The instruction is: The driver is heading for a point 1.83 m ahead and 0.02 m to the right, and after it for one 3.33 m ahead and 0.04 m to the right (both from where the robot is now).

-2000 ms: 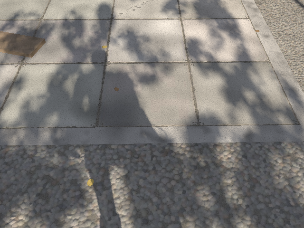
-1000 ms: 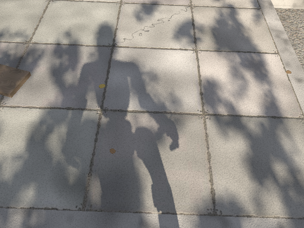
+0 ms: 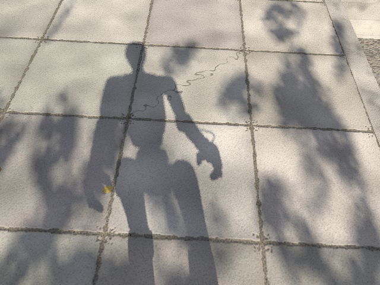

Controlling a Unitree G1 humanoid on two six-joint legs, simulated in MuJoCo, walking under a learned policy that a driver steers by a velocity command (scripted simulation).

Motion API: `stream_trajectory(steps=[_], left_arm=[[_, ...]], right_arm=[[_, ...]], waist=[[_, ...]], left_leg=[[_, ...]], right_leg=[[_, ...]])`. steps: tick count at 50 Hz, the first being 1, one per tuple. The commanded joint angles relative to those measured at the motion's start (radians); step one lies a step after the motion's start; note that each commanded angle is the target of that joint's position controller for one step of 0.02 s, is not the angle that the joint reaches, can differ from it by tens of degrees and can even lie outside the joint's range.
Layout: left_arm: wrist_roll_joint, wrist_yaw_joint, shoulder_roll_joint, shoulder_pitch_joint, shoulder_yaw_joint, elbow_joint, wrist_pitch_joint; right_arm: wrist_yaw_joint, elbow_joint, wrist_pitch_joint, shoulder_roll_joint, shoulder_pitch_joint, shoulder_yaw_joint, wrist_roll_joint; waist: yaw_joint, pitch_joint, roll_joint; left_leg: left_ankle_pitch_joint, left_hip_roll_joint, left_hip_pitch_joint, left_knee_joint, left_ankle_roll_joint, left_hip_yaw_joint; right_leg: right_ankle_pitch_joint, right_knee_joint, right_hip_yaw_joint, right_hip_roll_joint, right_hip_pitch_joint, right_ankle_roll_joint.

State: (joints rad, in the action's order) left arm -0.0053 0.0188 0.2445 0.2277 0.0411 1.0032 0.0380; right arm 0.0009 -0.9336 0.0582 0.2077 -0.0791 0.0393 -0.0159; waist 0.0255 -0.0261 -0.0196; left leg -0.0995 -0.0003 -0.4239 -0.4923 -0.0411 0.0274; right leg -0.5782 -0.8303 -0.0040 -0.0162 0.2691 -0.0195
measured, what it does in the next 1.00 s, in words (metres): steps on the spot: right foot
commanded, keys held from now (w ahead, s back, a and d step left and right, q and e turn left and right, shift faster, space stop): no key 1.00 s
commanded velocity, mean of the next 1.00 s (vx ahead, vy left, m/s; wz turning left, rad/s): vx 0.02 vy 0.00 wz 0.00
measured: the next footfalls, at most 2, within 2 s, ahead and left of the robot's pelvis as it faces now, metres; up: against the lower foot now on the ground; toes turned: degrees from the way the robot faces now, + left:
right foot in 0.18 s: +0.06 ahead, -0.14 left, +0.00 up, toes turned -1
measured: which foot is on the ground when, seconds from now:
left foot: down 0.00-1.00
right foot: up 0.00-0.16, down 0.18-1.00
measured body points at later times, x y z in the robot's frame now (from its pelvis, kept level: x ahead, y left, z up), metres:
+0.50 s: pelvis +0.05 -0.02 +0.00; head +0.06 -0.02 +0.45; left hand +0.06 +0.22 -0.15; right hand +0.13 -0.27 -0.14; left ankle +0.10 +0.10 -0.73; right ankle +0.02 -0.14 -0.73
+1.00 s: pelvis +0.06 -0.03 +0.01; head +0.07 -0.03 +0.45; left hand +0.06 +0.21 -0.15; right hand +0.13 -0.28 -0.15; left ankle +0.10 +0.10 -0.73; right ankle +0.02 -0.14 -0.73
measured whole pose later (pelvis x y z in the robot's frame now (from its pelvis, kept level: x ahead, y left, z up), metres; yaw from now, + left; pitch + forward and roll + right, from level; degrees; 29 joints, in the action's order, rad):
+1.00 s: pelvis +0.06 -0.03 +0.01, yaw +1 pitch -1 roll +0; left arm 0.00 0.04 0.18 0.28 0.02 1.10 0.01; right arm 0.04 -1.12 -0.02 0.20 -0.14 0.04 0.00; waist 0.00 -0.04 0.01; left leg -0.20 0.02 -0.28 -0.50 0.01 0.00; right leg -0.34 -0.49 0.03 0.01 0.13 0.00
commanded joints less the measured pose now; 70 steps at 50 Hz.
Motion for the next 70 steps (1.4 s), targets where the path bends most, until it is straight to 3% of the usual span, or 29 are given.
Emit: stream_trajectory(steps=[1, 4, 7, 9, 10, 11, 13, 16, 26, 41, 70], left_arm=[[-0.003, 0.022, 0.094, 0.055, 0.025, -0.019, -0.044], [0.003, 0.034, 0.048, 0.083, 0.019, 0.009, -0.061], [0.015, 0.025, 0.034, 0.111, 0.018, 0.042, -0.060], [0.034, 0.021, 0.068, 0.081, 0.018, 0.025, -0.062], [0.022, 0.022, 0.121, 0.062, 0.028, 0.029, -0.060], [0.015, 0.020, 0.100, 0.047, 0.025, 0.033, -0.049], [0.020, 0.020, 0.075, 0.011, 0.018, 0.035, -0.026], [0.014, 0.017, 0.064, 0.030, 0.015, 0.045, -0.005], [0.009, 0.018, 0.051, 0.090, 0.005, 0.068, -0.012], [0.010, 0.019, 0.028, 0.104, -0.002, 0.080, -0.020], [0.008, 0.023, 0.003, 0.185, -0.013, 0.093, -0.016]], right_arm=[[0.009, 0.031, -0.009, 0.142, -0.015, 0.022, 0.002], [0.019, 0.037, -0.026, 0.134, 0.054, 0.022, -0.009], [0.025, 0.013, -0.035, 0.123, 0.036, 0.020, 0.015], [0.023, -0.012, -0.037, 0.108, -0.009, 0.014, 0.016], [0.025, -0.009, -0.040, 0.112, -0.028, 0.020, 0.013], [0.030, -0.011, -0.041, 0.109, -0.017, 0.020, 0.007], [0.036, -0.023, -0.041, 0.095, -0.032, 0.019, 0.009], [0.033, -0.047, -0.042, 0.095, -0.055, 0.020, 0.008], [0.030, -0.094, -0.053, 0.099, -0.063, 0.020, 0.017], [0.041, -0.141, -0.067, 0.101, -0.062, 0.021, 0.019], [0.046, -0.181, -0.067, 0.079, -0.116, 0.010, 0.020]], waist=[[-0.007, 0.149, 0.122], [0.022, 0.116, 0.164], [0.038, 0.115, 0.146], [0.014, 0.048, 0.091], [-0.028, 0.003, 0.004], [-0.023, -0.020, -0.033], [-0.043, -0.019, -0.073], [-0.038, 0.003, -0.043], [-0.019, 0.033, 0.017], [-0.025, 0.002, 0.011], [-0.028, -0.028, 0.018]], left_leg=[[0.099, 0.283, 0.232, 0.193, -0.193, -0.337], [-0.093, 0.203, 0.064, 0.250, -0.145, -0.232], [-0.290, 0.156, 0.020, 0.243, -0.101, -0.172], [-0.427, 0.116, -0.004, 0.223, -0.024, -0.150], [-0.384, 0.061, 0.044, 0.205, 0.003, -0.094], [-0.302, 0.039, 0.140, 0.151, 0.017, -0.062], [-0.174, 0.039, 0.228, 0.092, 0.005, -0.053], [-0.060, 0.037, 0.241, 0.064, -0.009, -0.046], [0.116, 0.041, 0.264, 0.026, -0.004, -0.043], [0.097, 0.043, 0.270, 0.030, 0.006, -0.046], [0.031, 0.038, 0.251, 0.046, 0.013, -0.048]], right_leg=[[-0.012, -0.114, -0.057, 0.077, 0.161, -0.028], [0.138, 0.075, -0.013, 0.064, -0.001, -0.025], [0.360, 0.291, 0.034, 0.034, -0.137, 0.006], [0.347, 0.397, -0.023, 0.095, -0.120, 0.049], [0.184, 0.408, -0.030, 0.100, 0.000, 0.072], [0.082, 0.456, -0.044, 0.095, 0.108, 0.073], [0.115, 0.500, -0.050, 0.097, 0.153, 0.044], [0.225, 0.478, -0.040, 0.089, 0.093, 0.033], [0.424, 0.428, -0.012, 0.070, 0.002, 0.039], [0.419, 0.446, 0.003, 0.057, -0.008, 0.038], [0.341, 0.467, 0.013, 0.048, 0.012, 0.037]])
Velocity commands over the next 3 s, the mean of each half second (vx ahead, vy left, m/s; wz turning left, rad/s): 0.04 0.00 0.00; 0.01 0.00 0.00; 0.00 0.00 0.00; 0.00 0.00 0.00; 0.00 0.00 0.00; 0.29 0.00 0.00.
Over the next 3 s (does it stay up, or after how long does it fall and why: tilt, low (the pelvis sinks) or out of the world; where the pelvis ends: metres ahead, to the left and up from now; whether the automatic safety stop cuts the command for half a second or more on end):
stays up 0.21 0.02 0.01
